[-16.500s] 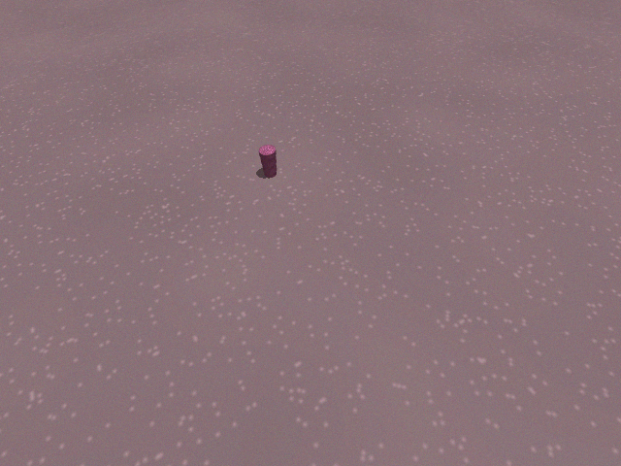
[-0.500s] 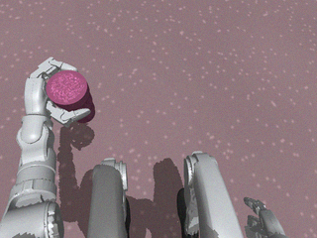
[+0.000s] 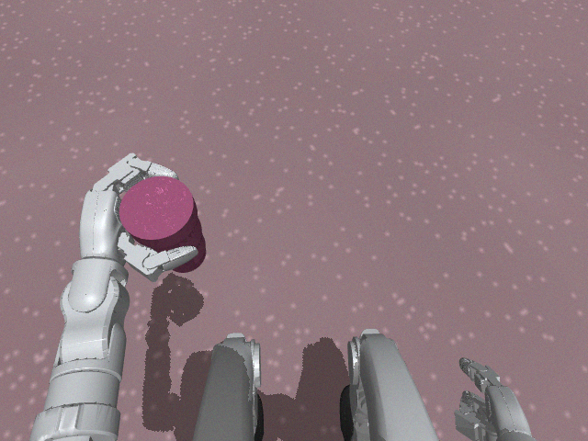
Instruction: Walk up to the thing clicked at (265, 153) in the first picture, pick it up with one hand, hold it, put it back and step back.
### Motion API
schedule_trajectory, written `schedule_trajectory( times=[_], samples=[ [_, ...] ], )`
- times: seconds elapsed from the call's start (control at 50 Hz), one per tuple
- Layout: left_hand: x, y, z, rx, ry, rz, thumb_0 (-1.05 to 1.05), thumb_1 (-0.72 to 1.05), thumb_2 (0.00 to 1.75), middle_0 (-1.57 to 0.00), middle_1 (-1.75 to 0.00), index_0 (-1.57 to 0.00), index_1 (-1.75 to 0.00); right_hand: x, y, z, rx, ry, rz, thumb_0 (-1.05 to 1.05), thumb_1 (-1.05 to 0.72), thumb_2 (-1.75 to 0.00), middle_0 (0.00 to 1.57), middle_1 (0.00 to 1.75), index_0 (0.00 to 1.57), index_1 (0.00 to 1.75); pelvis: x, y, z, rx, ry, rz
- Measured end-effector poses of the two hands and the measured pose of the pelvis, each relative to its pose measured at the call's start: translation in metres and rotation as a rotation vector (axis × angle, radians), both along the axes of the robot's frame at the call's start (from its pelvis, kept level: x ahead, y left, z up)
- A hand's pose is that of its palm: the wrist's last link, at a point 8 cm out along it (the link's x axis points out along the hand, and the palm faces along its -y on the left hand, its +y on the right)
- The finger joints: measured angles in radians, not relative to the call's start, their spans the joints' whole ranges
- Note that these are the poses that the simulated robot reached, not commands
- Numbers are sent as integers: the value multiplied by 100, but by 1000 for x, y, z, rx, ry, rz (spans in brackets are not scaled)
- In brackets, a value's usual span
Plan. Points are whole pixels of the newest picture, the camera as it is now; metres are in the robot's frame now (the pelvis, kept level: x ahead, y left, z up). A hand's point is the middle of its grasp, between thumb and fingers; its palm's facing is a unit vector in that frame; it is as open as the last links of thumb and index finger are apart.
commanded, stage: lift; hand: left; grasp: from the side
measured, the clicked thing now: (173, 233) +0.39 +0.18 +0.00
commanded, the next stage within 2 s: hold in 1.22 s
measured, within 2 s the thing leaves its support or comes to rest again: neither
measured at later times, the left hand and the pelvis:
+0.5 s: hand (116, 169) +0.39 +0.19 +0.15, palm faces +0.03 -1.00 -0.03, open 11.0 cm; pelvis +0.03 +0.00 +0.11, yaw +1 degrees
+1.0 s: hand (111, 141) +0.38 +0.17 +0.19, palm faces -0.01 -1.00 -0.02, open 11.0 cm; pelvis +0.05 +0.00 +0.15, yaw +1 degrees
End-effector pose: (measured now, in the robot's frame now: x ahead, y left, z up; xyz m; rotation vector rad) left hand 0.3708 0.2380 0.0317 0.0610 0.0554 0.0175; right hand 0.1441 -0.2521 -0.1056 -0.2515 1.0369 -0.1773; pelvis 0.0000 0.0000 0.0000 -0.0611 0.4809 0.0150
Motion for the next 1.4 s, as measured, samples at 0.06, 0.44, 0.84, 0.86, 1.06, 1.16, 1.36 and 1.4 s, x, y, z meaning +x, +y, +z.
schedule_trajectory(
  times=[0.06, 0.44, 0.84, 0.86, 1.06, 1.16, 1.36, 1.4],
  samples=[
    [-4, 0, 22, -9, 9, 9, 0, -61, 107, -76, -112, -72, -115, 7, 2, 22, 1, -24, -3, 0, -92, -90, 20, 30, 20, 30, 7, 0, 20, 2, -23, 3],
    [-5, 0, 107, -30, 10, 1, 0, -61, 107, -76, -113, -72, -115, 25, 6, 115, -13, -85, 24, 0, -92, -90, 20, 30, 20, 30, 31, 5, 102, 9, -162, 14],
    [-9, -8, 152, -42, -7, -5, 0, -61, 107, -76, -113, -72, -115, 22, 12, 151, 18, -81, 23, 1, -92, -90, 20, 30, 20, 30, 41, 1, 143, 30, -254, 11],
    [-9, -8, 153, -41, -7, -7, 0, -61, 107, -76, -113, -72, -115, 23, 11, 152, 17, -82, 22, 1, -92, -90, 20, 30, 20, 30, 42, 1, 144, 31, -258, 11],
    [-7, -12, 164, -49, -6, -23, 0, -61, 107, -76, -113, -72, -115, 32, 3, 164, 6, -86, 16, 1, -92, -90, 20, 30, 20, 30, 51, -3, 155, 35, -282, 11],
    [-5, -13, 167, -57, -6, -20, 0, -61, 107, -75, -113, -72, -116, 35, 1, 167, 7, -81, 17, 1, -92, -90, 20, 30, 20, 30, 56, -4, 159, 37, -292, 12],
    [0, -15, 178, -58, -13, -30, 0, -61, 107, -75, -113, -72, -116, 36, 1, 171, 16, -76, 6, 1, -91, -90, 20, 30, 20, 30, 61, -5, 165, 40, -314, 9],
    [0, -15, 179, -57, -12, -32, 0, -61, 107, -75, -113, -72, -116, 36, 1, 172, 17, -76, 5, 1, -91, -90, 20, 30, 20, 30, 61, -6, 166, 41, -317, 9]
  ],
)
